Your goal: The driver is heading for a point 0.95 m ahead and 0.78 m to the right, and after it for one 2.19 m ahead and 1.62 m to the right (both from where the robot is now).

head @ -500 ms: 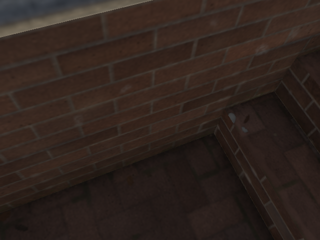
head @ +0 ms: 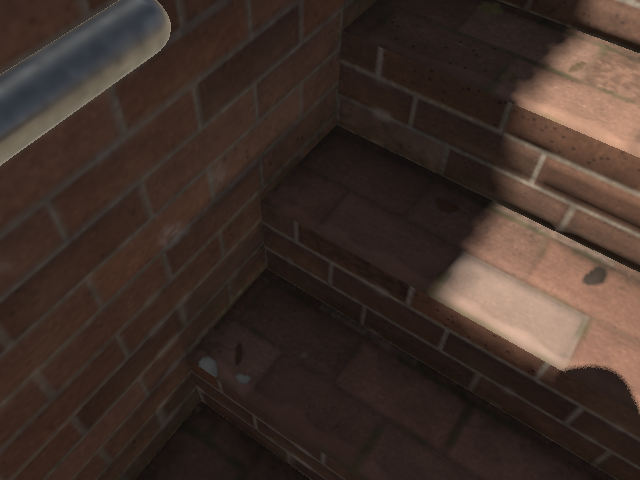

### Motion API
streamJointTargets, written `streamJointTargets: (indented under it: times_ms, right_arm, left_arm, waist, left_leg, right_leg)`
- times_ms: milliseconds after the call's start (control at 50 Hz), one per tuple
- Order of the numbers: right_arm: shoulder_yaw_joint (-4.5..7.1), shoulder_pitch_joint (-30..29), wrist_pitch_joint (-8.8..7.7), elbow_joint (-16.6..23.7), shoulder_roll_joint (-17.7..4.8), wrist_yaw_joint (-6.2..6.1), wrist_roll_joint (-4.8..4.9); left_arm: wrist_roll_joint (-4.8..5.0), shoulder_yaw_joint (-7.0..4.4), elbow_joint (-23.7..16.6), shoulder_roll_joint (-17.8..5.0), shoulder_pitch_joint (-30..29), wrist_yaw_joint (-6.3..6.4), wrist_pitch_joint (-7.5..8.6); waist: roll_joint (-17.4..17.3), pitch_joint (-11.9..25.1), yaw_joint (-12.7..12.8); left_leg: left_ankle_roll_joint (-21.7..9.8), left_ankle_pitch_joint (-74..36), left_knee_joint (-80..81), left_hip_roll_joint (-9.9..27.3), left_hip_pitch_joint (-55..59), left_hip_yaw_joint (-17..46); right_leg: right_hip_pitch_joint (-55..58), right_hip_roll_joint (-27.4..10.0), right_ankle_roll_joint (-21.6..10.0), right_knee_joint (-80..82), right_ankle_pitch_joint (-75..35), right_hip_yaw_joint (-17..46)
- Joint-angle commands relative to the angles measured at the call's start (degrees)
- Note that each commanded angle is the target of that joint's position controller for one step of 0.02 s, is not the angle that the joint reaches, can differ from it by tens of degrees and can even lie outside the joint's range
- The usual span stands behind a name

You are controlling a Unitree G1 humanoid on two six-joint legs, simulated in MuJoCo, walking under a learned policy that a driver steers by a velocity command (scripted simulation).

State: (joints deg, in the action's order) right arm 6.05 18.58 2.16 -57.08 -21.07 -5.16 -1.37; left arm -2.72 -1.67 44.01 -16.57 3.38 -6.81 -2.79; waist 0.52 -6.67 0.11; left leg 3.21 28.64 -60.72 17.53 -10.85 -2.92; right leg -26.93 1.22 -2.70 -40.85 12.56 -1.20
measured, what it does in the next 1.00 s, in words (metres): climbs, turning right: left foot, then right foot 0.20 m higher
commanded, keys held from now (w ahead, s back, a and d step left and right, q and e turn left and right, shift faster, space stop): w+e+shift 0.80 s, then w+q+shift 0.20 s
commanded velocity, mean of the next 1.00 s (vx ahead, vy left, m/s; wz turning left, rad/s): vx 0.94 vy -0.14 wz -0.86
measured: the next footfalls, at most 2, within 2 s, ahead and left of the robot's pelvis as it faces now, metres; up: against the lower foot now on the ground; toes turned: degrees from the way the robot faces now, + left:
left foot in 0.30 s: +0.26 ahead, +0.02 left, +0.00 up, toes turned -16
right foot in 0.62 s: +0.30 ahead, -0.34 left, +0.20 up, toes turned -36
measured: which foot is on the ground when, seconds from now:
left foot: up 0.00-0.28, down 0.30-0.62, up 0.64-1.00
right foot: down 0.00-0.30, up 0.32-0.60, down 0.62-1.00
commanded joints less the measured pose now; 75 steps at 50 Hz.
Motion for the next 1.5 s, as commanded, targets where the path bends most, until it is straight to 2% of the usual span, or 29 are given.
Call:
streamJointTargets:
  times_ms: [20, 80, 200, 260, 300, 340, 400, 460, 540, 580, 620, 640, 660, 680, 760, 900, 1000, 1020, 1040, 1060, 1080, 1120, 1180, 1260, 1380, 1440, 1460, 1480, 1500]
  right_arm:
    - [-1.49, -9.13, -1.55, 9.88, -2.75, -0.26, -2.82]
    - [-0.37, -3.2, -2.03, 6.59, -6.73, -0.42, -1.0]
    - [-2.34, -12.63, -2.92, 10.44, -0.45, -2.31, 1.9]
    - [-1.77, 2.38, -2.26, 8.55, -0.09, -3.29, 2.02]
    - [-0.1, 18.89, -3.45, 3.23, -4.52, -2.82, -2.01]
    - [-0.23, -5.57, -4.64, 10.67, -5.64, -0.25, -3.21]
    - [-4.57, -4.59, -7.99, 4.51, 8.34, 1.75, -4.01]
    - [-4.82, -0.11, -10.1, 1.78, 5.16, 3.71, -3.47]
    - [-4.27, -1.47, -10.07, 3.04, 2.24, 2.6, -0.82]
    - [-3.15, -4.07, -10.1, 8.08, -5.99, 2.49, 2.41]
    - [0.88, -6.07, -10.18, 10.8, -18.01, 6.05, 3.48]
    - [1.33, -8.92, -10.17, 15.19, -15.39, 8.51, 3.61]
    - [-0.94, -12.09, -10.7, 21.45, -3.43, 10.45, 0.39]
    - [-2.04, -18.27, -10.6, 24.3, 1.76, 9.15, -3.18]
    - [-9.27, -14.05, -8.01, 28.27, 17.5, 4.5, -4.89]
    - [-10.91, -34.03, -7.0, 36.18, 16.7, 3.12, -1.79]
    - [-6.12, 1.97, -3.57, 21.16, 2.23, 1.91, 3.85]
    - [-5.12, 0.78, -4.47, 17.01, -0.04, 1.91, 3.88]
    - [-4.65, 12.95, -3.7, 12.64, 0.59, 2.06, 5.84]
    - [-3.52, 9.63, -2.2, 5.34, 1.67, 2.28, 7.53]
    - [-5.43, 2.16, -2.18, 5.89, 9.42, 2.56, 2.02]
    - [-6.11, -6.94, -2.88, 8.11, 14.1, 1.39, -1.35]
    - [-4.48, -6.6, -7.36, 5.11, 8.19, 4.27, 0.45]
    - [-3.84, 2.77, -9.8, 3.72, 5.34, 5.19, 1.07]
    - [-1.34, 11.21, -7.03, 3.41, 5.63, 0.93, 3.75]
    - [3.52, -0.46, -12.1, 10.77, -8.87, 3.72, 3.58]
    - [3.3, -5.2, -13.92, 13.57, -5.45, 6.34, 4.61]
    - [1.47, -13.28, -14.16, 18.63, 3.19, 8.51, 2.53]
    - [0.58, -17.68, -13.85, 23.14, 7.45, 7.92, -2.57]
  left_arm:
    - [-0.44, -5.94, 1.55, -19.2, 12.88, 2.84, 1.8]
    - [-0.24, -3.31, -1.74, -10.15, 2.72, 2.7, 2.28]
    - [0.84, -3.07, -1.71, -8.3, 8.33, 1.93, 4.14]
    - [1.75, -1.75, -3.98, -5.46, -2.04, 1.82, 6.21]
    - [2.97, 0.74, -9.83, 2.92, -12.29, 2.71, 8.22]
    - [0.62, 1.98, -7.61, 3.33, 7.71, 5.48, 6.31]
    - [-0.4, 2.57, -13.89, 5.49, -5.42, 6.88, 4.69]
    - [1.88, 3.28, -20.31, 7.7, -16.45, 7.59, 2.97]
    - [-0.93, 3.94, -31.1, 7.98, -26.76, 7.8, 0.66]
    - [2.52, 4.03, -23.95, 5.78, -10.4, 7.41, 0.7]
    - [-0.12, -0.06, -17.2, -3.13, 18.04, 6.96, -0.29]
    - [-0.11, -2.53, -14.95, -9.14, 17.39, 7.48, -0.42]
    - [0.12, -4.72, -13.95, -14.54, 9.76, 7.52, -0.4]
    - [1.05, -6.18, -14.04, -13.58, 6.48, 8.89, -1.3]
    - [-0.19, -2.81, 3.72, -4.85, 9.59, 7.36, 5.34]
    - [0.51, -2.14, 12.79, -1.78, 19.49, 6.22, 8.93]
    - [6.09, -5.66, 7.29, -14.96, 9.76, 9.59, 11.54]
    - [7.88, -5.08, 6.52, -10.23, 14.85, 9.01, 11.9]
    - [6.59, -5.55, 6.1, -13.13, 9.37, 8.62, 12.21]
    - [0.83, -3.14, 2.69, -2.75, 2.08, 8.57, 12.52]
    - [-4.24, 1.33, -5.33, 10.83, -0.02, 7.59, 13.21]
    - [-4.58, 4.07, -14.3, 12.47, 0.02, 5.44, 11.22]
    - [-3.62, 5.02, -13.91, 11.21, 3.25, 8.19, 7.85]
    - [-0.64, 6.51, -19.56, 13.57, -10.49, 10.34, 6.84]
    - [0.94, 9.26, -27.36, 17.68, -22.98, 8.21, 5.94]
    - [3.71, 0.51, -18.25, 1.12, 10.79, 8.49, 6.88]
    - [1.57, -2.4, -14.83, -5.88, 16.7, 8.86, 7.49]
    - [0.28, -3.68, -12.18, -9.48, 18.16, 10.67, 6.67]
    - [0.08, -3.65, -13.69, -5.38, 7.15, 11.09, 5.5]
  waist:
    - [8.72, 9.17, 6.28]
    - [5.5, 7.7, 0.12]
    - [5.83, 9.15, 1.77]
    - [5.54, 14.76, -9.62]
    - [-16.37, 16.46, -18.2]
    - [-14.07, 17.22, 1.81]
    - [-5.35, 1.96, 2.1]
    - [-1.59, -2.96, 0.97]
    - [-1.74, -0.45, 3.2]
    - [-3.16, 21.89, 7.12]
    - [-10.93, 41.77, 16.87]
    - [-2.69, 40.4, 16.44]
    - [16.8, 36.98, 8.35]
    - [11.11, 36.94, 8.29]
    - [2.29, 4.58, -3.48]
    - [1.1, 3.82, 0.03]
    - [8.32, 32.1, -15.76]
    - [-3.97, 34.26, -10.93]
    - [-10.62, 37.71, -20.06]
    - [-23.18, 29.95, -16.36]
    - [-10.32, 18.71, -5.86]
    - [3.94, 11.08, 4.48]
    - [8.78, 2.42, 7.72]
    - [2.28, -5.23, 0.98]
    - [-4.83, 10.05, -5.26]
    - [-7.19, 40.5, 15.29]
    - [2.63, 44.07, 16.23]
    - [20.52, 39.94, 15.84]
    - [16.84, 33.91, 10.27]
  left_leg:
    - [-2.49, 3.08, -21.26, -11.95, -30.83, 3.18]
    - [-1.0, -1.48, -2.06, -11.06, -14.65, 1.36]
    - [-0.69, -9.99, 16.56, -13.58, -12.13, 4.17]
    - [-2.84, -18.56, 22.29, -15.95, 10.74, 1.21]
    - [-5.47, -19.85, 43.21, -1.0, 31.88, 17.18]
    - [-15.87, 0.67, 49.71, 17.5, 15.83, 44.59]
    - [-13.31, -4.6, 50.03, 8.7, 6.22, 18.03]
    - [-8.82, -10.82, 52.78, 1.17, -0.33, 0.88]
    - [-7.21, -37.91, 65.73, -6.37, -9.05, -15.84]
    - [-14.92, -105.99, 52.69, -4.44, -2.68, -15.39]
    - [-17.74, -149.95, 16.22, 6.29, 12.28, -11.07]
    - [-13.95, -123.38, 0.43, 0.26, -0.13, -7.41]
    - [-7.14, -32.6, -24.79, -17.16, -30.62, 0.91]
    - [-7.24, -29.04, -52.84, -19.13, -39.4, 13.14]
    - [-8.51, -19.86, -73.79, -15.69, -59.97, 9.14]
    - [-9.62, -3.88, -57.79, -16.42, -60.96, -4.64]
    - [-9.0, -2.2, -16.48, -24.27, -5.02, -10.02]
    - [-11.49, -2.57, -6.75, -26.42, 6.04, -6.25]
    - [-14.05, -12.4, 11.9, -24.35, 11.37, 0.73]
    - [-18.42, -18.86, 22.29, -23.31, 10.97, 11.02]
    - [-20.91, -28.45, 18.33, -19.52, 4.33, 21.73]
    - [-22.85, 9.84, 38.58, -10.15, -13.22, 43.93]
    - [-17.38, 2.77, 41.51, -13.72, -22.35, 32.51]
    - [-19.01, 2.62, 45.95, -15.66, -22.8, 30.44]
    - [-19.35, -39.59, 64.22, -14.8, -17.23, 22.23]
    - [-19.83, -131.34, 22.2, -9.77, 0.26, 21.1]
    - [-17.47, -118.47, 5.37, -15.97, -9.84, 19.42]
    - [-13.82, -54.85, -21.85, -27.62, -32.23, 14.29]
    - [-11.77, -32.03, -51.13, -25.68, -42.76, 15.17]
  right_leg:
    - [25.04, -12.99, -17.42, 27.61, 12.31, 30.17]
    - [11.75, -6.18, -13.57, 27.41, 3.78, 22.86]
    - [11.56, -7.0, -14.31, 25.98, -5.03, 32.29]
    - [-1.52, -0.59, -11.24, 11.86, -30.83, 28.62]
    - [-22.88, 12.6, -3.39, -31.13, -6.14, 12.78]
    - [-31.78, 3.56, -3.4, -73.04, 8.23, 10.39]
    - [-50.06, 0.34, -5.64, -106.5, 17.51, 13.28]
    - [-54.03, 2.13, -5.16, -100.09, 19.04, 7.64]
    - [-33.02, -3.14, -5.61, -60.65, 17.37, -3.76]
    - [1.71, 5.27, -3.66, -38.27, 13.98, -7.77]
    - [12.75, 12.4, -5.58, -34.3, 24.11, -3.76]
    - [18.75, 12.09, -8.25, -14.29, 22.85, 12.51]
    - [32.08, -1.8, -13.16, 13.98, 32.14, 51.36]
    - [27.25, -5.75, -9.85, 22.48, 39.69, 63.89]
    - [5.65, 1.84, -6.15, 10.79, 1.09, 31.12]
    - [3.2, -5.14, -5.34, 33.4, -20.43, 18.25]
    - [20.15, -15.9, -8.21, 13.41, -137.95, 5.92]
    - [11.28, -9.12, -3.13, -1.04, -128.93, 6.45]
    - [10.38, -4.45, -2.85, -26.75, -97.33, 4.47]
    - [-5.66, 8.47, 2.3, -59.49, -14.05, 1.81]
    - [-24.66, 11.09, 1.04, -85.18, -8.89, 14.13]
    - [-37.08, 4.65, -2.62, -92.75, -10.95, 11.76]
    - [-40.87, -0.64, -1.93, -91.87, -9.88, 8.4]
    - [-53.99, -4.18, -1.72, -93.3, 3.61, 1.59]
    - [-15.55, -2.12, -3.77, -39.19, 15.61, -9.68]
    - [18.85, 3.29, -4.33, -23.93, 20.4, -2.5]
    - [28.69, -5.11, -6.84, -11.16, 34.27, 16.26]
    - [31.21, -19.3, -14.25, 10.74, 48.29, 49.85]
    - [21.9, -23.71, -14.97, 16.9, 51.21, 59.77]
Over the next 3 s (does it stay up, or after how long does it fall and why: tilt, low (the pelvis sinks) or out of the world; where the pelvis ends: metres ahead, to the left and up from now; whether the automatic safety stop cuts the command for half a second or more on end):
stays up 1.34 -0.87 1.24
